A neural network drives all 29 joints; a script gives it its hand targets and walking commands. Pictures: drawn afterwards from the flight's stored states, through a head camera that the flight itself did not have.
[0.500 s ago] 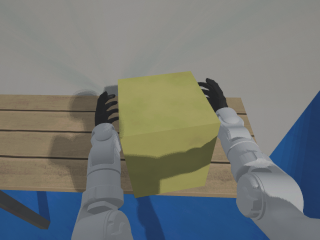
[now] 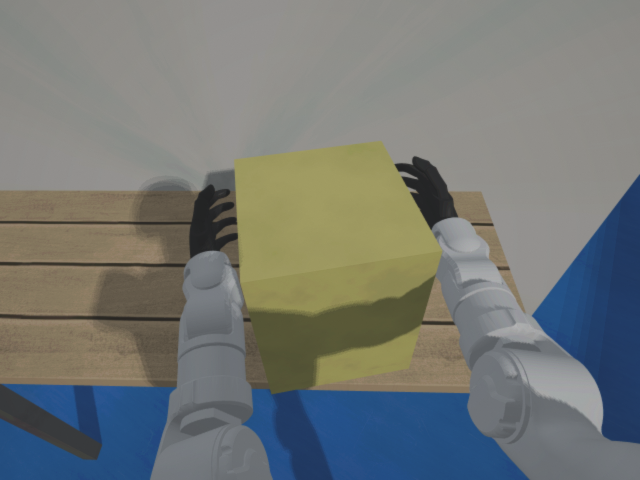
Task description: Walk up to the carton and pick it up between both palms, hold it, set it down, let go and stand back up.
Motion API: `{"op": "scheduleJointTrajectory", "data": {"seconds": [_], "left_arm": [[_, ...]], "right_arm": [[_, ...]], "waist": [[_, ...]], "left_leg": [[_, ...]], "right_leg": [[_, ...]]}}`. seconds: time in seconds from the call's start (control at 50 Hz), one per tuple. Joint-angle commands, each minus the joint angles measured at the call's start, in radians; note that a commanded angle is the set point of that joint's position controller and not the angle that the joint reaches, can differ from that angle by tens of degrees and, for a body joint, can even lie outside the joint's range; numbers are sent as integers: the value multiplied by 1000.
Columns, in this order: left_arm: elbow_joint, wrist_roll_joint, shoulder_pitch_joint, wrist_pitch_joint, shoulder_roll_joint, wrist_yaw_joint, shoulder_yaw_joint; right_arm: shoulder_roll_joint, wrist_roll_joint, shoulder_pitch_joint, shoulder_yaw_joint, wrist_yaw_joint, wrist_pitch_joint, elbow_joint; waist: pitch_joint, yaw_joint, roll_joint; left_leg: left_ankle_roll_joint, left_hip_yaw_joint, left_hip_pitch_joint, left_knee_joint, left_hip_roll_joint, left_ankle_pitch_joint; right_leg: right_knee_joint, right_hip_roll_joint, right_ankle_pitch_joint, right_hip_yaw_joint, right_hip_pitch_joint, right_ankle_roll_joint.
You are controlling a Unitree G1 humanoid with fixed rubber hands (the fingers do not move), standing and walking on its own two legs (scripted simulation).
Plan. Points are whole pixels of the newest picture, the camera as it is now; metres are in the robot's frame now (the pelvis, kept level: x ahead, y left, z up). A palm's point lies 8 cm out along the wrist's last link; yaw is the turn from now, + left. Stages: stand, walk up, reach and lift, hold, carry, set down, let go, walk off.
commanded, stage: set down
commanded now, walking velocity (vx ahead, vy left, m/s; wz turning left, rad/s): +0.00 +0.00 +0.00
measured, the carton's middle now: (325, 269) +0.40 +0.05 +0.04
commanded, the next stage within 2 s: none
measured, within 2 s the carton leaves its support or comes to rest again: neither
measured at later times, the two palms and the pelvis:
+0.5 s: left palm (208, 253) +0.37 +0.19 +0.10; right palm (437, 221) +0.43 -0.10 +0.11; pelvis +0.00 +0.00 +0.00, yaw -1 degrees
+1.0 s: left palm (210, 264) +0.36 +0.19 +0.09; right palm (439, 230) +0.42 -0.10 +0.10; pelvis -0.01 +0.00 +0.00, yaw -1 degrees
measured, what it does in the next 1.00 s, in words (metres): stands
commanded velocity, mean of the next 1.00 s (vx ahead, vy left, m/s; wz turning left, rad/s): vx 0.00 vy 0.00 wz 0.00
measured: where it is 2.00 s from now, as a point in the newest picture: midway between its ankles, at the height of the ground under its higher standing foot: outside the picture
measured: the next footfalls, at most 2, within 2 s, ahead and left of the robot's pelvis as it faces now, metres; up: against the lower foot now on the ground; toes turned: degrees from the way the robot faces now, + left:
none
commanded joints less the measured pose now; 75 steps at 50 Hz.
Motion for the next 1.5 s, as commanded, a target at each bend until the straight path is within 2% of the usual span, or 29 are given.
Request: {"op": "scheduleJointTrajectory", "data": {"seconds": [0.0, 0.04, 0.06, 0.12, 0.16, 0.2, 0.26, 0.28, 0.32, 0.36, 0.4, 0.44, 0.54, 0.6, 0.68, 0.72, 0.8, 0.9, 0.94, 0.96, 1.04, 1.08, 1.1, 1.12, 1.24, 1.3, 1.36, 1.42, 1.48], "left_arm": [[-12, -4, -569, -6, -421, -54, -320], [-11, 2, -558, -6, -422, -53, -317], [4, -4, -553, -13, -393, -52, -291], [25, 4, -526, -15, -399, -52, -291], [25, -1, -541, -16, -405, -47, -297], [24, 4, -525, -14, -401, -46, -293], [20, 11, -519, -16, -398, -46, -279], [25, 10, -519, -16, -401, -48, -279], [22, 21, -512, -19, -397, -49, -273], [19, 20, -514, -23, -396, -49, -266], [28, 32, -494, -22, -392, -52, -252], [40, 33, -492, -23, -393, -54, -252], [58, 57, -461, -19, -381, -64, -221], [56, 60, -456, -25, -375, -72, -202], [35, 66, -455, -39, -390, -67, -216], [48, 63, -463, -44, -373, -68, -200], [65, 68, -460, -51, -368, -69, -188], [55, 72, -444, -56, -367, -71, -195], [52, 69, -446, -53, -369, -73, -191], [52, 74, -438, -53, -369, -72, -192], [54, 78, -443, -58, -352, -71, -172], [54, 77, -427, -57, -357, -73, -177], [38, 99, -404, -56, -382, -71, -191], [30, 99, -400, -53, -369, -72, -183], [2, 103, -367, -49, -335, -80, -167], [-4, 94, -350, -51, -276, -70, -154], [-17, 63, -347, -65, -118, -23, -132], [-13, -56, -420, -100, 13, 74, -236], [19, -201, -469, -99, 52, 149, -359]], "right_arm": [[435, -23, -544, 166, 84, -21, -48], [431, -28, -535, 158, 88, -22, -45], [424, -26, -549, 176, 92, -32, -46], [404, -31, -535, 155, 97, -35, -13], [398, -35, -552, 143, 101, -39, -30], [387, -41, -522, 130, 102, -33, -1], [384, -48, -521, 121, 106, -36, -1], [383, -57, -521, 114, 106, -37, -2], [389, -62, -500, 107, 111, -35, 10], [393, -73, -509, 98, 113, -40, -4], [392, -81, -490, 88, 116, -37, 1], [379, -99, -492, 66, 119, -39, 2], [391, -122, -449, 49, 123, -28, 17], [400, -126, -447, 56, 125, -29, 2], [404, -147, -423, 42, 130, -36, 8], [407, -145, -439, 48, 132, -37, -9], [403, -153, -424, 36, 136, -32, 0], [397, -159, -402, 27, 136, -33, 4], [392, -163, -410, 22, 137, -34, -15], [392, -163, -404, 27, 139, -34, -15], [391, -170, -399, 19, 145, -26, -18], [387, -170, -387, 11, 147, -26, -21], [431, -180, -345, 14, 144, -16, -55], [419, -184, -352, 5, 146, -10, -60], [354, -187, -349, 4, 146, -16, -89], [272, -167, -341, 2, 133, -19, -94], [61, -95, -338, 5, 88, -29, -94], [-121, 86, -447, 123, 11, -49, -87], [-222, 271, -540, 273, -36, -36, -42]], "waist": [[-443, 9, -11], [-435, 10, -7], [-460, 36, -40], [-425, 22, -29], [-446, 29, -16], [-432, 19, -3], [-422, 24, -14], [-429, 16, -22], [-417, 21, -6], [-427, 22, -24], [-397, 26, -18], [-393, 17, -19], [-348, 12, -26], [-351, 22, -36], [-370, 6, -29], [-373, 17, -48], [-342, 15, -55], [-343, 8, -34], [-347, 6, -43], [-356, 14, -37], [-339, 15, -51], [-344, 11, -39], [-300, -2, -28], [-311, 12, -36], [-302, 19, -34], [-294, 22, -34], [-299, 26, -24], [-375, 37, 19], [-479, 53, 38]], "left_leg": [[55, 108, 164, 16, -50, 217], [55, 110, 174, 19, -49, 224], [68, 115, 150, 28, -51, 253], [65, 116, 141, 21, -49, 251], [60, 117, 162, 31, -48, 262], [57, 116, 187, 38, -44, 285], [60, 119, 187, 36, -46, 284], [61, 121, 188, 34, -46, 277], [59, 125, 196, 34, -47, 272], [64, 126, 188, 34, -47, 268], [70, 129, 171, 24, -49, 239], [66, 129, 178, 24, -45, 244], [78, 136, 144, 8, -53, 209], [85, 138, 110, -5, -55, 190], [79, 138, 159, 13, -50, 230], [91, 142, 122, 5, -53, 188], [95, 145, 106, -11, -51, 155], [88, 144, 137, -1, -50, 191], [89, 143, 134, -2, -51, 182], [90, 143, 136, 0, -50, 193], [100, 147, 120, -10, -52, 160], [96, 146, 130, -6, -52, 167], [98, 151, 150, -14, -58, 115], [101, 150, 153, -15, -56, 118], [89, 154, 180, -1, -58, 182], [83, 153, 183, 7, -58, 210], [77, 148, 179, 20, -60, 242], [67, 113, 140, 66, -55, 275], [53, 86, 150, 129, -36, 272]], "right_leg": [[-2, -41, 383, -44, 221, 103], [-8, -38, 354, -46, 203, 98], [2, -40, 383, -51, 205, 101], [-2, -38, 368, -53, 202, 94], [-15, -34, 318, -56, 158, 84], [-21, -34, 314, -57, 141, 77], [-25, -33, 299, -57, 136, 78], [-25, -32, 293, -60, 130, 81], [-27, -33, 268, -61, 120, 77], [-30, -33, 253, -62, 119, 79], [-30, -39, 230, -57, 126, 78], [-34, -36, 216, -62, 114, 74], [-33, -48, 223, -50, 139, 86], [-19, -55, 262, -47, 172, 98], [-23, -46, 246, -56, 137, 88], [-24, -54, 233, -46, 151, 93], [-23, -57, 208, -45, 151, 99], [-25, -53, 220, -48, 141, 92], [-32, -54, 205, -46, 137, 94], [-25, -52, 220, -47, 138, 93], [-31, -59, 180, -39, 136, 97], [-27, -57, 192, -43, 136, 94], [-36, -55, 127, -27, 150, 99], [-34, -51, 122, -32, 144, 99], [-28, -48, 198, -36, 160, 102], [-24, -45, 228, -30, 162, 101], [-21, -41, 264, -15, 162, 98], [-14, -15, 310, -1, 116, 84], [-10, 14, 252, 5, -8, 51]]}}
